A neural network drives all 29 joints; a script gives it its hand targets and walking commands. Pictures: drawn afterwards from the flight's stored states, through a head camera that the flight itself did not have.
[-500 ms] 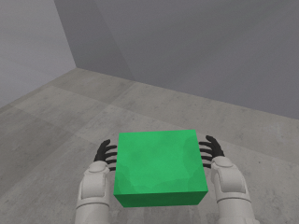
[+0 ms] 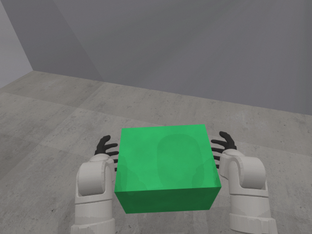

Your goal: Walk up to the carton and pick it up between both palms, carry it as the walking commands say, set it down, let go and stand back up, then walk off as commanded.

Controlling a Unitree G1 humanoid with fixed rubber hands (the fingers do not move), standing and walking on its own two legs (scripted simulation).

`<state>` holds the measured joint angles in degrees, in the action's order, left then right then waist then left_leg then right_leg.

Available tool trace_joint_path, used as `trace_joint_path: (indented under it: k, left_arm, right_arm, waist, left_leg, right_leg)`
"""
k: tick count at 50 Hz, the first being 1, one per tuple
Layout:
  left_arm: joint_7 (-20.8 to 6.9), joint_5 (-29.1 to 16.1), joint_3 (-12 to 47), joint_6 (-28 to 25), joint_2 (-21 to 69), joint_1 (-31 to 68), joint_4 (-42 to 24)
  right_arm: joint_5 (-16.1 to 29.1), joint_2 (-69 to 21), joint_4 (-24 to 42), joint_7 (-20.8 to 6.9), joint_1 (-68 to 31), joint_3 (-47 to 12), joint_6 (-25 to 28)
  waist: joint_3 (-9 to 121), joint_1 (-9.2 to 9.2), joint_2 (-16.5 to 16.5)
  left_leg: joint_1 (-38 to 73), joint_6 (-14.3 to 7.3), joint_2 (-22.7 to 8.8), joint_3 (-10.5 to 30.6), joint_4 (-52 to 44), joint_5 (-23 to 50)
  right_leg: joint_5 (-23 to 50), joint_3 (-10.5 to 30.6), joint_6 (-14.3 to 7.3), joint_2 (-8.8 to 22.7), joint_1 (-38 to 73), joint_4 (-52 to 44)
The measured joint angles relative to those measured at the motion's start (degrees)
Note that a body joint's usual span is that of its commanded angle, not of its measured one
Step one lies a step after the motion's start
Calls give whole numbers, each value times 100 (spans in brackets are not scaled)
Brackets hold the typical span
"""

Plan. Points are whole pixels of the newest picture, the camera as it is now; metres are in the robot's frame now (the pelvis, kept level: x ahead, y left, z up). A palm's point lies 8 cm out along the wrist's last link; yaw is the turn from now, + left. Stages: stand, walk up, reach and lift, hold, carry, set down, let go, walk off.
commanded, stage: carry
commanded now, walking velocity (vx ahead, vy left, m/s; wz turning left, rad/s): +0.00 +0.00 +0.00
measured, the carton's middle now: (165, 168) +0.32 -0.03 +0.02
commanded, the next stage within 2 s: none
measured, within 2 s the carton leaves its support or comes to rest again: neither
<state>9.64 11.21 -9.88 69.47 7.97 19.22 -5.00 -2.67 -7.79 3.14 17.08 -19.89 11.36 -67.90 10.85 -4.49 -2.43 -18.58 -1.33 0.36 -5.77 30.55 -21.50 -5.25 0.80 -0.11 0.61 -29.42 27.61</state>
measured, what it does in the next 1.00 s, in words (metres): steps on the spot: right foot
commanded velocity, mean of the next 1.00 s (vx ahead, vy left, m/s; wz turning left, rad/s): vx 0.00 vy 0.00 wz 0.00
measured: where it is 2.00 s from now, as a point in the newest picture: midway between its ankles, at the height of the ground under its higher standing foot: outside the picture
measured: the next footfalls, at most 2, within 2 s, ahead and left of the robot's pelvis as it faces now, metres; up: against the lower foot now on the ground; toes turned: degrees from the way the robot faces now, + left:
right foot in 0.14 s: +0.10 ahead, -0.12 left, +0.00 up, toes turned +13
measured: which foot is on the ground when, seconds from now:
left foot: down 0.00-1.00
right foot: down 0.00-0.00, up 0.02-0.12, down 0.14-1.00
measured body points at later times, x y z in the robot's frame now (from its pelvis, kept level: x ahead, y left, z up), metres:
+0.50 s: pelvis -0.01 +0.01 +0.00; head -0.05 +0.00 +0.45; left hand +0.29 +0.15 +0.09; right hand +0.28 -0.16 +0.09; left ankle +0.00 +0.11 -0.73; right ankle +0.06 -0.11 -0.73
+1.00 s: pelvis +0.00 +0.02 +0.00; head -0.04 +0.01 +0.45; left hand +0.29 +0.17 +0.09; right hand +0.28 -0.15 +0.08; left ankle +0.00 +0.11 -0.73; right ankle +0.06 -0.11 -0.73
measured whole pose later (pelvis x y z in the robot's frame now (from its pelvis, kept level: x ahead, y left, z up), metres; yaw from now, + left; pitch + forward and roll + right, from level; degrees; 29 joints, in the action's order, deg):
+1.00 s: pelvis +0.00 +0.02 +0.00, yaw -1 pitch +3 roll +0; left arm 11.1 9.3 -9.4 69.4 8.5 17.5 -5.5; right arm -6.8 -8.9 5.8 14.3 -17.1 11.1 -68.9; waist 9.5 -0.4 0.6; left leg -18.9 -1.8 -0.8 -6.1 32.3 -16.7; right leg -9.1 -2.5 0.8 2.5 -23.7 29.6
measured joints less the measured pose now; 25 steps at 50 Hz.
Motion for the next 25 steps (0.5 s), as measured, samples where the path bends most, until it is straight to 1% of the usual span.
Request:
trace_joint_path:
  k: [1, 2, 4, 5, 6, 7, 8, 11, 13, 15, 20, 25]
  left_arm:
    - [-62, 12, -42, 15, -37, 4, -4]
    - [-114, 20, -98, 48, -66, 5, 16]
    - [-181, 16, -186, 133, -130, -5, 122]
    - [-169, -19, -196, 177, -157, 2, 189]
    - [-136, -68, -170, 216, -189, 20, 242]
    - [-86, -124, -127, 222, -208, 36, 298]
    - [-12, -184, -71, 209, -207, 51, 354]
    - [183, -273, 46, 225, -151, 122, 460]
    - [276, -297, 68, 232, -90, 117, 458]
    - [304, -297, 60, 224, -49, 111, 435]
    - [179, -230, -15, 153, -30, 107, 334]
    - [50, -141, -24, 77, -29, 74, 249]
  right_arm:
    - [-47, -59, -13, 26, -44, -5, -20]
    - [-120, -123, -40, 33, -59, -16, -52]
    - [-288, -250, -111, 12, 13, -51, -102]
    - [-358, -240, -142, -35, 54, -108, -144]
    - [-429, -220, -163, -104, 73, -143, -183]
    - [-495, -192, -182, -174, 76, -152, -204]
    - [-550, -153, -203, -244, 63, -131, -219]
    - [-606, -68, -210, -368, 57, -28, -270]
    - [-575, -39, -188, -374, 73, 27, -291]
    - [-520, -41, -143, -325, 85, 68, -298]
    - [-405, -117, 25, -163, 129, 77, -249]
    - [-367, -145, 122, -117, 149, 54, -198]
  waist:
    - [23, 18, 75]
    - [72, 80, 155]
    - [217, 258, 184]
    - [275, 341, 176]
    - [310, 417, 150]
    - [326, 508, 170]
    - [290, 571, 259]
    - [146, 650, 317]
    - [69, 639, 342]
    - [-2, 579, 349]
    - [-85, 387, 315]
    - [-100, 335, 267]
  left_leg:
    - [-32, -7, -55, 29, 17, 336]
    - [-54, -16, -126, 35, 73, 541]
    - [-28, 24, -193, -5, 164, 522]
    - [-13, 50, -200, -8, 208, 452]
    - [-14, 73, -187, -5, 273, 384]
    - [-49, 95, -211, 3, 363, 323]
    - [-74, 113, -276, 40, 436, 287]
    - [-82, 133, -282, 86, 425, 350]
    - [-87, 112, -271, 81, 387, 394]
    - [-83, 83, -246, 63, 325, 446]
    - [-97, 44, -194, 41, 192, 551]
    - [-106, 32, -170, 30, 168, 566]
  right_leg:
    - [-296, -74, 61, -23, -31, 165]
    - [-529, -165, 103, -41, -57, 423]
    - [-736, -281, 105, 5, 34, 806]
    - [-719, -327, 81, 52, 186, 794]
    - [-611, -345, 52, 110, 399, 614]
    - [-513, -359, 16, 107, 514, 460]
    - [-500, -404, -24, 50, 550, 417]
    - [-545, -453, -79, 49, 548, 439]
    - [-504, -450, -67, 57, 552, 383]
    - [-445, -433, -43, 76, 552, 325]
    - [-337, -412, -5, 119, 531, 210]
    - [-331, -400, 2, 140, 515, 200]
